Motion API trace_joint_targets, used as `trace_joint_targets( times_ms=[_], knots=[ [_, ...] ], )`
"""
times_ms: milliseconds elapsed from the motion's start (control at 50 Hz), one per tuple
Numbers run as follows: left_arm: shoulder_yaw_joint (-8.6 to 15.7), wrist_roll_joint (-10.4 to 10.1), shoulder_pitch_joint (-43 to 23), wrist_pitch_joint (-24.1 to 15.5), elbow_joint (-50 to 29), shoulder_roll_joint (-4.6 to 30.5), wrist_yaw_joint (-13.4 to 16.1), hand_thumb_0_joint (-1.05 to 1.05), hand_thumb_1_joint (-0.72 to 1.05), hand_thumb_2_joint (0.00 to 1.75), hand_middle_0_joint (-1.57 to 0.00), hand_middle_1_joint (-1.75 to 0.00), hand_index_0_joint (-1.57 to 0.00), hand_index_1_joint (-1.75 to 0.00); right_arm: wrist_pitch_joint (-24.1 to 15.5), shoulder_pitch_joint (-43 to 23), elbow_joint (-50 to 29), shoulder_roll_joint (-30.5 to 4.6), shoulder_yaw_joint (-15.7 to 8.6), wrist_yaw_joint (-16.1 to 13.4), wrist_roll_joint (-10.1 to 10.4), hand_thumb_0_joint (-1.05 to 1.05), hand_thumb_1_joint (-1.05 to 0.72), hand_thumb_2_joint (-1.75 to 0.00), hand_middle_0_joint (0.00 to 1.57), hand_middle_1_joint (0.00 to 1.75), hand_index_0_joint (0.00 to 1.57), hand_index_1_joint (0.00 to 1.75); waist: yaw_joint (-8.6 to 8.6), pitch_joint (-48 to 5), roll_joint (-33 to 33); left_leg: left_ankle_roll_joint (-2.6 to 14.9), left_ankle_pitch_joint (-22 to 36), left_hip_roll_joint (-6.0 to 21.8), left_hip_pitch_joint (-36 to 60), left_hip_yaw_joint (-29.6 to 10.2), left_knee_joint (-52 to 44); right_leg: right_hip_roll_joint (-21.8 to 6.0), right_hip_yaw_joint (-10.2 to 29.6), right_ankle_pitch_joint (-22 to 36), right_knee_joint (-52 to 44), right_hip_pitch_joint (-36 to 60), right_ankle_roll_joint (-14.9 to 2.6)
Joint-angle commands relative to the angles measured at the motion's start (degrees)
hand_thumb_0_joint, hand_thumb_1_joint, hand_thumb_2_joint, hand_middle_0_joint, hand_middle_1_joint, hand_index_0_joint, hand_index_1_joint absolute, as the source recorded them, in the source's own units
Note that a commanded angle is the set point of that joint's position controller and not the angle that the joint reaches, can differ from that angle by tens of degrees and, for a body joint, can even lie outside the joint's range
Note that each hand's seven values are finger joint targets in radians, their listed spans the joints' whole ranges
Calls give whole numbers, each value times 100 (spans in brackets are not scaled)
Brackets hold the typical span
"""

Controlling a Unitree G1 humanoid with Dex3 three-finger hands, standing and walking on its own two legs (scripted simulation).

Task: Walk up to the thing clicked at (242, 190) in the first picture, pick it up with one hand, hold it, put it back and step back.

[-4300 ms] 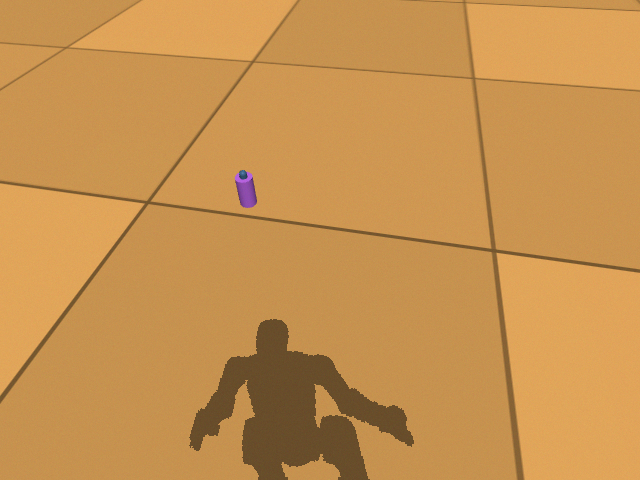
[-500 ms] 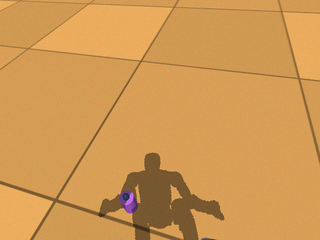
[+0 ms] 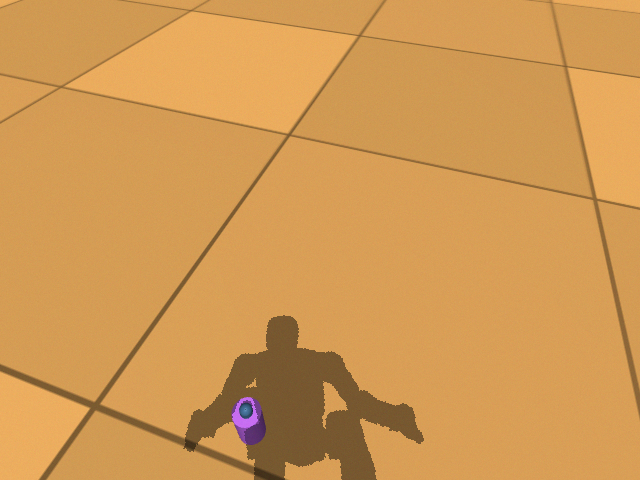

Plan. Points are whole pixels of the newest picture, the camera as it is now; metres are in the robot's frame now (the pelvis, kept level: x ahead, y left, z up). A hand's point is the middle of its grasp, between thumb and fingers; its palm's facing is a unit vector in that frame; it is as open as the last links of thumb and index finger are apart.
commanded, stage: walk up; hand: left
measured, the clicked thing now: (248, 419) +0.42 +0.21 -0.67
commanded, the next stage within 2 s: stand in 1.40 s
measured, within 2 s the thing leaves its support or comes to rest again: neither
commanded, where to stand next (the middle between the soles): +0.08 +0.00 m, yaw +0 degrees
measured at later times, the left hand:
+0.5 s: hand out of the picture +0.11 +0.25 -0.13, palm faces +0.00 -0.93 -0.37, open 7.4 cm
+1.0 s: hand out of the picture +0.13 +0.24 -0.13, palm faces -0.05 -0.94 -0.34, open 7.4 cm
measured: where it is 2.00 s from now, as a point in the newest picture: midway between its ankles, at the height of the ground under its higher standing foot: outside the picture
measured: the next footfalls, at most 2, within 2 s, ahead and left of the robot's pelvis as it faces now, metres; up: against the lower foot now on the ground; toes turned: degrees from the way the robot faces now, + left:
none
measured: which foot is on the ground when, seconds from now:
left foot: down 0.00-1.00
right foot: down 0.00-1.00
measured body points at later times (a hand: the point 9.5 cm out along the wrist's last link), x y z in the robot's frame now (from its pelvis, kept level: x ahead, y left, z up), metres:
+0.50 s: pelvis +0.03 -0.01 +0.02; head +0.04 -0.02 +0.47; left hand +0.11 +0.30 -0.11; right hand +0.15 -0.31 -0.11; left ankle +0.04 +0.12 -0.73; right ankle +0.05 -0.15 -0.73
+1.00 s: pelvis +0.04 -0.01 +0.02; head +0.04 -0.01 +0.47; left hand +0.14 +0.29 -0.11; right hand +0.09 -0.31 -0.12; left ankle +0.04 +0.12 -0.73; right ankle +0.05 -0.15 -0.73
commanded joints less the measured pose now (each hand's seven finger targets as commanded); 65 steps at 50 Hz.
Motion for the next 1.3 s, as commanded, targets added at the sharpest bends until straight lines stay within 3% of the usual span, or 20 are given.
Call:
trace_joint_targets(
  times_ms=[0, 40, 100, 180, 240, 380, 620, 720, 1280],
  knots=[
    [264, 44, -72, -195, -7, 1166, 93, 0, 90, 90, -20, -30, -20, -30, -158, -530, -345, -1293, -249, -91, 67, 0, -90, -90, 20, 30, 20, 30, 64, -403, 953, 328, -555, 619, -241, -947, -1443, -184, 392, 163, -778, 658, -175],
    [213, 58, -251, -192, 36, 1183, 65, 0, 90, 90, -20, -30, -20, -30, -124, -645, -292, -1328, -256, -100, 65, 0, -90, -90, 20, 30, 20, 30, 13, -164, 890, 313, -1312, 585, -201, -943, -1661, -227, 448, -327, -960, 343, -167],
    [173, 27, -387, -192, 171, 1128, 34, 0, 90, 90, -20, -30, -20, -30, -127, -773, -151, -1362, -248, -111, 47, 0, -90, -90, 20, 30, 20, 30, 19, 45, 788, 272, -1188, 590, -148, -978, -1812, -223, 437, -279, -1130, 265, -149],
    [148, 27, -397, -278, 388, 1140, 49, 0, 90, 90, -20, -30, -20, -30, -175, -810, -31, -1216, -207, -115, 106, 0, -90, -90, 20, 30, 20, 30, -33, -392, 272, 251, 517, 476, 560, -645, -1395, -455, 596, 1074, -1350, 506, -143],
    [148, 21, -559, -293, 425, 1146, 72, 0, 90, 90, -20, -30, -20, -30, -163, -792, 98, -1224, -237, -129, 122, 0, -90, -90, 20, 30, 20, 30, -98, -651, 102, 239, 1245, 487, 989, -511, -1336, -557, 535, 1658, -1373, 611, -121],
    [129, 36, -718, -250, 560, 1041, 99, 0, 90, 90, -20, -30, -20, -30, -108, -988, 282, -1183, -264, -135, 107, 0, -90, -90, 20, 30, 20, 30, -59, -806, -24, 217, 1640, 518, 1301, -410, -1527, -578, 448, 1847, -1508, 845, -64],
    [167, 70, -1005, -192, 622, 1016, 103, 0, 90, 90, -20, -30, -20, -30, -99, -1081, 502, -1125, -235, -128, 60, 0, -90, -90, 20, 30, 20, 30, -54, -576, 184, 136, 1368, 516, 1232, -347, -1907, -548, 482, 1437, -1778, 991, -36],
    [188, 91, -1171, -167, 588, 1016, 94, 0, 90, 90, -20, -30, -20, -30, -103, -1017, 536, -1122, -220, -133, 44, 0, -90, -90, 20, 30, 20, 30, -87, -419, 188, 106, 977, 484, 987, -346, -2045, -517, 503, 1239, -1836, 1032, -25],
    [205, 95, -1039, -144, 559, 939, 80, 0, 90, 90, -20, -30, -20, -30, -109, -777, 515, -1107, -243, -143, 40, 0, -90, -90, 20, 30, 20, 30, -112, -493, 165, 130, 936, 502, 1254, -299, -2041, -458, 576, 1152, -1796, 873, -41]
  ],
)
